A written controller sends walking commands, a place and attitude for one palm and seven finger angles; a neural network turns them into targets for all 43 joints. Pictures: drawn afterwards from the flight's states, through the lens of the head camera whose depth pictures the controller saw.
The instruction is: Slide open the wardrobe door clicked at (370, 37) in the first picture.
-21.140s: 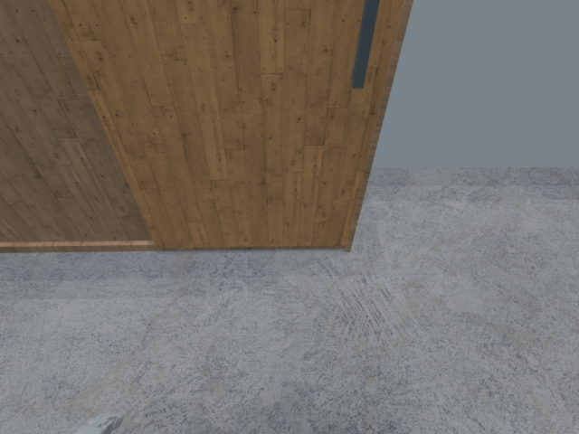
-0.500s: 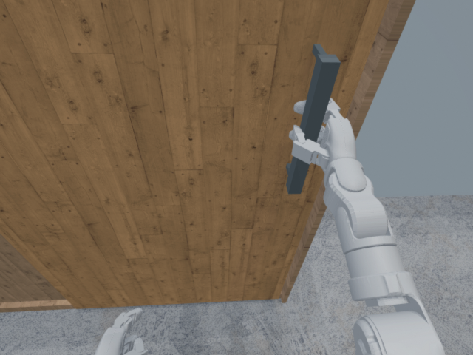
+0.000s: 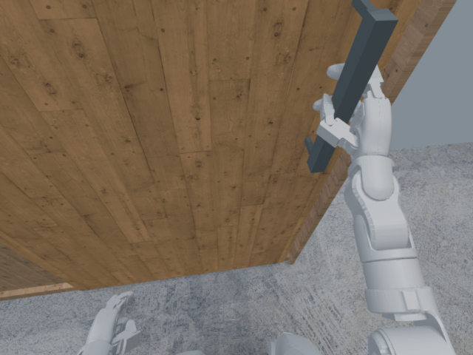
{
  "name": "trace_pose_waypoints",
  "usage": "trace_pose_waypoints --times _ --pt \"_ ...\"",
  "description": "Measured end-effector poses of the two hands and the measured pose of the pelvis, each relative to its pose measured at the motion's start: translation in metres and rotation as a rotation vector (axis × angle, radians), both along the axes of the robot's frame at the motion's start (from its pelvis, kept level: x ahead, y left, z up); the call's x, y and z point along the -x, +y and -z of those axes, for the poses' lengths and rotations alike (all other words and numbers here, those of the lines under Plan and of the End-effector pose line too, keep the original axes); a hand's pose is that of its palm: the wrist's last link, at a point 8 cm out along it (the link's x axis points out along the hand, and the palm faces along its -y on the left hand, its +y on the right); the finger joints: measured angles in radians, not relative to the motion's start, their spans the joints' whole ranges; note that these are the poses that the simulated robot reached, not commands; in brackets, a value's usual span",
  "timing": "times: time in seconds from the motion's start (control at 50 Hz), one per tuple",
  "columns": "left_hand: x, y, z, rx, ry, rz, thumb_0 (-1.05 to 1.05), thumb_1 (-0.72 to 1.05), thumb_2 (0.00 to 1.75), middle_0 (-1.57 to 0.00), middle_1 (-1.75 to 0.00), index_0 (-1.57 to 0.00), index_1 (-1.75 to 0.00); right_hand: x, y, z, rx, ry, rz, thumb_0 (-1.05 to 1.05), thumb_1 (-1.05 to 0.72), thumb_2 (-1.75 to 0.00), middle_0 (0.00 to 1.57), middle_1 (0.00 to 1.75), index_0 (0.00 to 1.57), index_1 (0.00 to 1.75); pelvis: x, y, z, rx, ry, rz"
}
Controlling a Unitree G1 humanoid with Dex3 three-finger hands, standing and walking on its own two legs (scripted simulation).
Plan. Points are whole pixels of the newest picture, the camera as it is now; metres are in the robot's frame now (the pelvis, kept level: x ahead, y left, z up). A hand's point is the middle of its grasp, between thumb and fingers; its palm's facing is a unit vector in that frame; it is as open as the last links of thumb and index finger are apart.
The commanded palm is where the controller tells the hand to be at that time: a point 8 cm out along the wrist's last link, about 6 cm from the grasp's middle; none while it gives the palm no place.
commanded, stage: step sideways, sliding the door along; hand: right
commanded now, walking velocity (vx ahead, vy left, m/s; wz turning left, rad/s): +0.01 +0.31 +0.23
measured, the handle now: (334, 99) +0.45 -0.14 +0.18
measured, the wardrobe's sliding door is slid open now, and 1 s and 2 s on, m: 0.03 0.30 0.52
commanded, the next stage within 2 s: none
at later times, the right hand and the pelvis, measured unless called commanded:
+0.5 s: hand (252, 129) +0.39 -0.01 +0.18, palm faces +0.12 +0.99 -0.07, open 6.8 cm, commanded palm +0.35 +0.00 +0.19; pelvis +0.04 +0.12 +0.00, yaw -1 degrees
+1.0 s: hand (139, 137) +0.36 +0.14 +0.18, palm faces -0.04 +0.99 -0.10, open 6.6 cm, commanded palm +0.34 +0.10 +0.19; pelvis +0.02 +0.22 +0.01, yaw +7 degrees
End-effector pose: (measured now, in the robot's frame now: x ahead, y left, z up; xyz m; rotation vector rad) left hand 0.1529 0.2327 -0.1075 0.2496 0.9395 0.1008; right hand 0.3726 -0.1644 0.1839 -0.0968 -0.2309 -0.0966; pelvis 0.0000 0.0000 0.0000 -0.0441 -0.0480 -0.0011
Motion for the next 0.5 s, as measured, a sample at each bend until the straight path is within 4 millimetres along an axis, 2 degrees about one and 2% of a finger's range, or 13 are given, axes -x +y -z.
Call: trace_pose_waypoints --times 0.06,0.12,0.2,0.26,0.3,0.36,0.42,0.5 --pt "-0.031 0.003 0.001 0.01 -0.092 0.014 0.01 0.9 0.9 -0.2 -0.3 -0.2 -0.3 -0.001 0.003 0.003 0.009 -0.039 -0.017 -0.05 -0.7 -0.83 0.44 1.4 0.19 1.31 -0.005 0.002 0.014 -0.032 0.005 -0.026" --pt "-0.057 0.0 -0.003 0.063 -0.133 0.032 0.01 0.91 0.9 -0.2 -0.29 -0.2 -0.3 0.0 0.009 0.004 0.018 -0.055 -0.016 -0.05 -0.71 -0.82 0.45 1.4 0.17 1.28 -0.004 0.015 0.014 -0.025 -0.011 -0.039" --pt "-0.081 -0.005 -0.009 0.144 -0.172 0.094 0.01 0.91 0.9 -0.2 -0.29 -0.2 -0.3 0.002 0.022 0.004 0.025 -0.055 0.014 -0.06 -0.7 -0.83 0.45 1.4 0.18 1.27 -0.009 0.04 0.009 -0.058 -0.007 -0.046" --pt "-0.096 -0.001 -0.009 0.198 -0.197 0.146 0.01 0.9 0.9 -0.2 -0.3 -0.2 -0.3 0.004 0.035 0.004 0.031 -0.061 0.049 -0.06 -0.69 -0.83 0.45 1.4 0.18 1.26 -0.018 0.068 0.014 -0.069 -0.01 -0.022" --pt "-0.105 0.007 -0.007 0.207 -0.205 0.172 0.01 0.9 0.9 -0.2 -0.3 -0.2 -0.3 0.005 0.046 0.004 0.032 -0.07 0.08 -0.06 -0.68 -0.83 0.45 1.4 0.19 1.25 -0.023 0.083 0.017 -0.079 -0.015 0.015" --pt "-0.114 0.025 -0.008 0.173 -0.199 0.167 0.01 0.9 0.9 -0.2 -0.3 -0.2 -0.3 0.008 0.062 0.005 0.023 -0.077 0.083 -0.06 -0.68 -0.83 0.45 1.4 0.19 1.25 -0.03 0.093 0.014 -0.074 -0.003 0.057" --pt "-0.118 0.045 -0.013 0.125 -0.196 0.148 0.01 0.9 0.9 -0.2 -0.3 -0.2 -0.3 0.01 0.079 0.006 0.006 -0.09 0.044 -0.05 -0.68 -0.81 0.45 1.4 0.2 1.25 -0.035 0.099 0.011 -0.074 0.005 0.045" --pt "-0.12 0.069 -0.023 0.13 -0.189 0.162 0.01 0.9 0.9 -0.2 -0.3 -0.2 -0.3 0.013 0.104 0.006 0.002 -0.098 0.008 -0.04 -0.7 -0.79 0.45 1.4 0.18 1.24 -0.04 0.119 0.003 -0.075 0.003 0.015"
